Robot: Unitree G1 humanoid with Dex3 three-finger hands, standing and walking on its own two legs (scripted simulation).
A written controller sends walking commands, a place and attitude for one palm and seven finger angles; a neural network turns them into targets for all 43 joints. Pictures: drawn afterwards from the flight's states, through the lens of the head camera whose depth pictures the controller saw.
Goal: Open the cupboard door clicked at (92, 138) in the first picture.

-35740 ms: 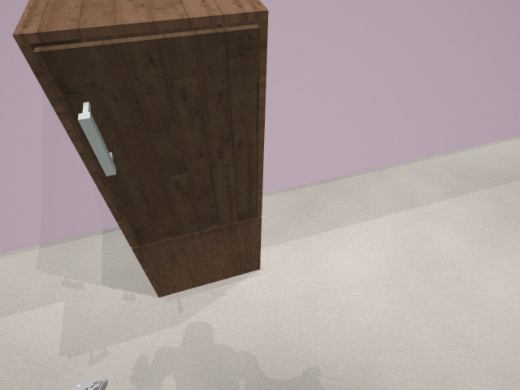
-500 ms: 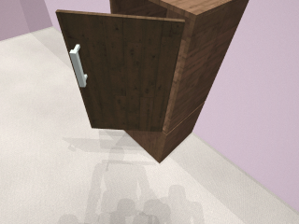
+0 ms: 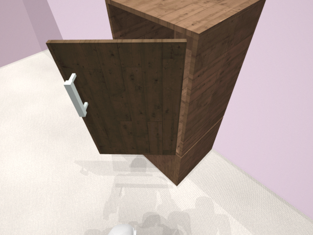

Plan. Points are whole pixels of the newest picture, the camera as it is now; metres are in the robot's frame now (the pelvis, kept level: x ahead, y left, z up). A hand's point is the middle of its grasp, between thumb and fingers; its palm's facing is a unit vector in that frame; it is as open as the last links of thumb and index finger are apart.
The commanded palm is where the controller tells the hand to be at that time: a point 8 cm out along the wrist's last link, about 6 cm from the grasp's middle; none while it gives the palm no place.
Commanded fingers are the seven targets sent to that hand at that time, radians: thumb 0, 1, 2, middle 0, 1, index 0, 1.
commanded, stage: shuffle to correct the standing spot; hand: left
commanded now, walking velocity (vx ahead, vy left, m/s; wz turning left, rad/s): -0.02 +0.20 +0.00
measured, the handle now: (78, 95) +0.51 +0.29 +0.06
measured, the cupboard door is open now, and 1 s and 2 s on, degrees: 44 44 44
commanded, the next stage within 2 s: come to a stop and stand still in 0.06 s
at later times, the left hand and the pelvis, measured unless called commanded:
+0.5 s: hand out of the picture +0.01 +0.27 -0.19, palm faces +0.04 -0.98 -0.18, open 7.4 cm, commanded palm none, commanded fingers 0.00 0.90 0.90 -0.20 -0.30 -0.20 -0.30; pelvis +0.00 +0.08 +0.00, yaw -2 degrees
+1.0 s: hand out of the picture -0.05 +0.18 -0.16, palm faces +0.06 -0.98 -0.18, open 7.4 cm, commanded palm none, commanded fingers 0.00 0.90 0.90 -0.20 -0.30 -0.20 -0.30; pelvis -0.03 +0.02 +0.01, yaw -1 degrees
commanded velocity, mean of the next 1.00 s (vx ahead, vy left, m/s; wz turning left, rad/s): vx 0.03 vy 0.00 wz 0.00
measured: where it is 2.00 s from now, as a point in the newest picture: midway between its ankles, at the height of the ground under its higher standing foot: outside the picture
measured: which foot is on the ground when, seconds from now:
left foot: up 0.00-0.22, down 0.24-0.74, up 0.76-1.00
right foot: down 0.00-0.24, up 0.26-0.72, down 0.74-1.00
